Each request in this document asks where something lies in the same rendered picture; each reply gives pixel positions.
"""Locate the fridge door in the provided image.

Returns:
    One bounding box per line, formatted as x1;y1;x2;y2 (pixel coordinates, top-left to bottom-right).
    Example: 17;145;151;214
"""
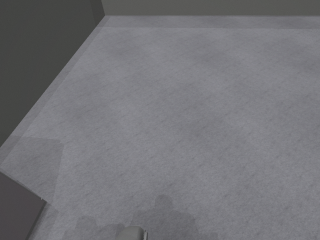
0;173;44;240

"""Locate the left robot thigh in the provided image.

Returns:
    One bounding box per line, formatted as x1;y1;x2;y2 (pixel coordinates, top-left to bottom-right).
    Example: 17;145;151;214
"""
115;226;148;240

